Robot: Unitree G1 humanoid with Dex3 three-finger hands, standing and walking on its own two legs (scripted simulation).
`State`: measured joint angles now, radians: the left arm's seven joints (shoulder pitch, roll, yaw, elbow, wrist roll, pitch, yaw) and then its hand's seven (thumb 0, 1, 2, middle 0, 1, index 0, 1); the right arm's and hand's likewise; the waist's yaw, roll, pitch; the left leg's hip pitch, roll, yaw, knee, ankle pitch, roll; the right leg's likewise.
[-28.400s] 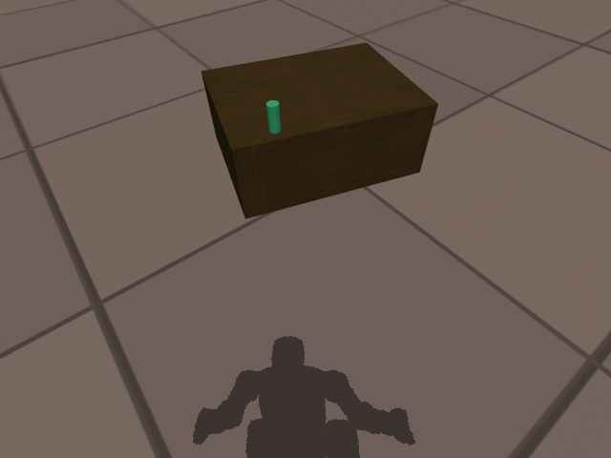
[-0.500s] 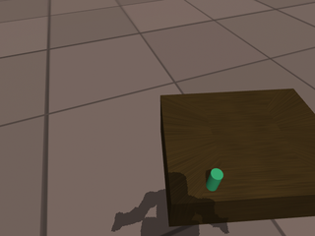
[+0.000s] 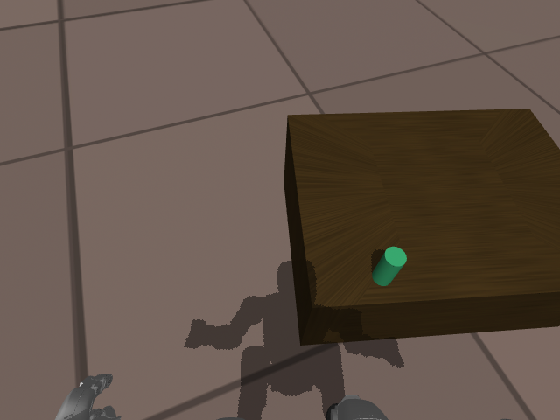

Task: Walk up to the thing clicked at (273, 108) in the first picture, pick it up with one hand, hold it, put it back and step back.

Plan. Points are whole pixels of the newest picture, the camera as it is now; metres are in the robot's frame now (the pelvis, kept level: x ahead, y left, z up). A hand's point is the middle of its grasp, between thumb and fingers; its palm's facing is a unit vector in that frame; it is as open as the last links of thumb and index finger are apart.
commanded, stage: step back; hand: right
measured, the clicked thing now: (388, 267) +0.47 -0.25 -0.30
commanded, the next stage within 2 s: none
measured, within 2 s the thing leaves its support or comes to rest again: neither
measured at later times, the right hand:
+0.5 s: hand out of the picture +0.00 -0.28 -0.14, palm faces +0.07 +0.92 -0.37, open 7.4 cm
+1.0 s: hand out of the picture -0.13 -0.27 -0.12, palm faces +0.00 +0.90 -0.43, open 7.4 cm
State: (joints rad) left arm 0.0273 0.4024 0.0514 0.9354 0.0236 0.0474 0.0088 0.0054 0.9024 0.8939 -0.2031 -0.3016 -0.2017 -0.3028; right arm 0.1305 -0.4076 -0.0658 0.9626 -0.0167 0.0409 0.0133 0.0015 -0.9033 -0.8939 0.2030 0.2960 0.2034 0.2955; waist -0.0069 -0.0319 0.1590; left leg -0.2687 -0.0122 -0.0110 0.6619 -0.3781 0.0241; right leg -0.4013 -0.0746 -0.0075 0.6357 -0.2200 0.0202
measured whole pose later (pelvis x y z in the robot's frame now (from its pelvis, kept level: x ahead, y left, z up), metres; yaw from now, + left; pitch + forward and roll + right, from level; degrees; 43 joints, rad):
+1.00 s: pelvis -0.22 +0.00 +0.01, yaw -4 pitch -1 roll -1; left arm 0.17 0.40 0.09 0.81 0.02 0.07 0.00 0.01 0.91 0.89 -0.20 -0.30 -0.20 -0.30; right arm 0.14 -0.36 -0.04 0.82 -0.04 0.03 -0.01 0.01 -0.90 -0.89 0.21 0.30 0.21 0.30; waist 0.02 -0.03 0.18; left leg -0.32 0.05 -0.01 0.60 -0.26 0.01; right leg -0.39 0.09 0.13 1.07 -0.52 0.02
